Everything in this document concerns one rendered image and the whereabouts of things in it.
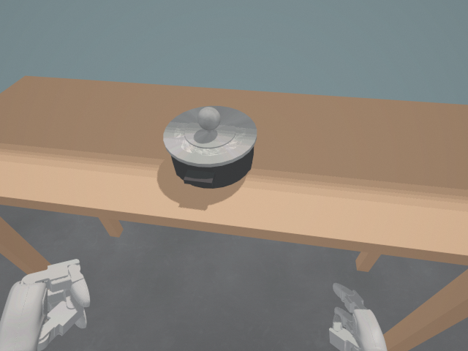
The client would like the pot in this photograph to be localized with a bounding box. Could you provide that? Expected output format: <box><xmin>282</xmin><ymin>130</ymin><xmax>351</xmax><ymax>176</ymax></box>
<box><xmin>171</xmin><ymin>147</ymin><xmax>254</xmax><ymax>189</ymax></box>

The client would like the robot left hand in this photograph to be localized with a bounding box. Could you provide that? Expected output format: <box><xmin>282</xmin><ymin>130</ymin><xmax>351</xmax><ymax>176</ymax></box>
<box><xmin>0</xmin><ymin>259</ymin><xmax>90</xmax><ymax>351</ymax></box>

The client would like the robot right hand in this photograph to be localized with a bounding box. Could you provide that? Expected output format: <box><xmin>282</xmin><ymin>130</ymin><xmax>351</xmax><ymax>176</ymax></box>
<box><xmin>329</xmin><ymin>283</ymin><xmax>387</xmax><ymax>351</ymax></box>

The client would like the knob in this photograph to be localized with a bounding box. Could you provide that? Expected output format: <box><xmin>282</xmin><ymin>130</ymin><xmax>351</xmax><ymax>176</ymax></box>
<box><xmin>197</xmin><ymin>107</ymin><xmax>221</xmax><ymax>130</ymax></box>

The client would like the lid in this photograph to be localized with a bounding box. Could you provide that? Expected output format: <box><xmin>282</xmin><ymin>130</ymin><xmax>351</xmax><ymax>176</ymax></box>
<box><xmin>163</xmin><ymin>106</ymin><xmax>257</xmax><ymax>167</ymax></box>

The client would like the table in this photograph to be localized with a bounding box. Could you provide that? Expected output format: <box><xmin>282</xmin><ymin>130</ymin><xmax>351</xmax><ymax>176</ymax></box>
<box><xmin>0</xmin><ymin>76</ymin><xmax>468</xmax><ymax>351</ymax></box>

